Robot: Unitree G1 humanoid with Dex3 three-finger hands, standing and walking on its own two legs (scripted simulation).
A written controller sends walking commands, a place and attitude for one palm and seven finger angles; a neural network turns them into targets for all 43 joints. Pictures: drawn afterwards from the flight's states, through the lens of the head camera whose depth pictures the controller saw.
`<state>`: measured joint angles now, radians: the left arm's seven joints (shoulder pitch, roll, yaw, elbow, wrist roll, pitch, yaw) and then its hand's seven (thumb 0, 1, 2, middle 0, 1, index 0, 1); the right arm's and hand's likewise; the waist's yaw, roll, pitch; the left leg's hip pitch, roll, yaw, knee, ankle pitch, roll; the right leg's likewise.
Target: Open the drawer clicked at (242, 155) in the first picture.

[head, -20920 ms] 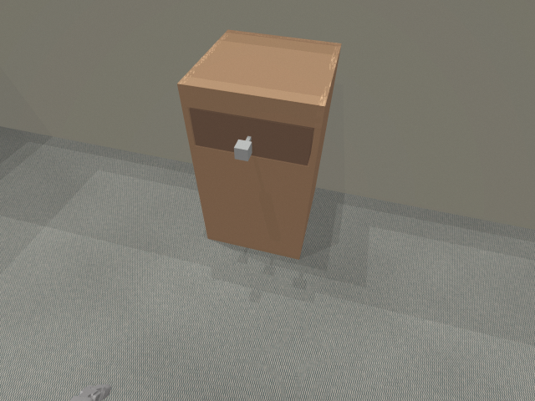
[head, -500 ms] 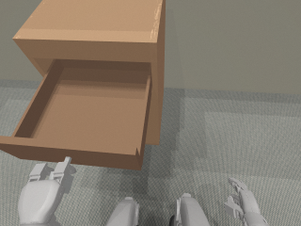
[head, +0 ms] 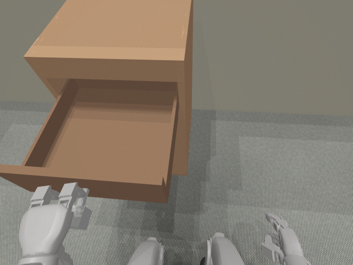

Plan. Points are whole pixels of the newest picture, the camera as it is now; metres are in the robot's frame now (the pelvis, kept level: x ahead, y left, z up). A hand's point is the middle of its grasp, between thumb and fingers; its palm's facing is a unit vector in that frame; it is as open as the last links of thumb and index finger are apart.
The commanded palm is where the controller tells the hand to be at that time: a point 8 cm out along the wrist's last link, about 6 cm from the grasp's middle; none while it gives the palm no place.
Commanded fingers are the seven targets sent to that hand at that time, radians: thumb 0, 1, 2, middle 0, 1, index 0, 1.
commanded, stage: lift the hand off the handle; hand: left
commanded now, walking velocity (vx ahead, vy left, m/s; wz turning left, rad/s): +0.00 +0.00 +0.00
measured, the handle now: (80, 207) +0.24 +0.25 -0.04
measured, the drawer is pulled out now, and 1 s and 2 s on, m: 0.30 0.30 0.30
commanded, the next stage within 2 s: draw the hand back to the body in 1.98 s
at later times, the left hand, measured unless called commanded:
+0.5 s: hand (53, 223) +0.20 +0.27 +0.02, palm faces -0.04 -0.08 -1.00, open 13.8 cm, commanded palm +0.18 +0.26 +0.07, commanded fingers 0.00 -0.50 0.30 -0.30 -1.20 -0.30 -1.20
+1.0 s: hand (42, 224) +0.19 +0.26 +0.05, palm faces -0.04 -0.11 -0.99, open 13.8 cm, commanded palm +0.18 +0.26 +0.10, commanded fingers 0.00 -0.50 0.30 -0.30 -1.20 -0.30 -1.20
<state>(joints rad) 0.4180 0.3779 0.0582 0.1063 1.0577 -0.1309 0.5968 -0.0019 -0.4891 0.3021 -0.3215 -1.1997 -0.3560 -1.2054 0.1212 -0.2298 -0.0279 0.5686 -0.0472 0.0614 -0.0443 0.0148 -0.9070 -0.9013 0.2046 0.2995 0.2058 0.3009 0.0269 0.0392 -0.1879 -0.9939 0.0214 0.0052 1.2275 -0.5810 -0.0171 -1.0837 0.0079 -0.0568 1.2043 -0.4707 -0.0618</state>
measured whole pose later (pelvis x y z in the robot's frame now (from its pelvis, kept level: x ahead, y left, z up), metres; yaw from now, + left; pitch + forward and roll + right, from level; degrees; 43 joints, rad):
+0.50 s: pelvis +0.03 +0.02 +0.03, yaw -1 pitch +17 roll +0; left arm 0.56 0.36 0.03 -0.02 1.05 -0.13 0.55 0.00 -0.49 0.30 -0.32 -1.20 -0.32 -1.20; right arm 0.14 -0.24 -0.04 0.51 -0.06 0.09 0.01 0.01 -0.91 -0.90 0.20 0.30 0.20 0.30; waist 0.04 0.05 -0.19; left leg -0.82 0.02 0.02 1.10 -0.58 0.01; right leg -0.91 0.01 -0.03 1.08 -0.46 -0.03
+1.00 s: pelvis +0.04 +0.02 +0.05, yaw -1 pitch +14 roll +0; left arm 0.66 0.37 0.02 -0.14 1.01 -0.12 0.49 0.00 -0.49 0.30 -0.32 -1.20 -0.32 -1.20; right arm 0.18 -0.24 -0.03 0.48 -0.05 0.10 0.03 0.02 -0.91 -0.90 0.20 0.30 0.20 0.30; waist 0.06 0.06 -0.17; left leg -0.68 0.01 0.04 0.98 -0.54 0.02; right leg -0.77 0.01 -0.02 0.97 -0.44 -0.02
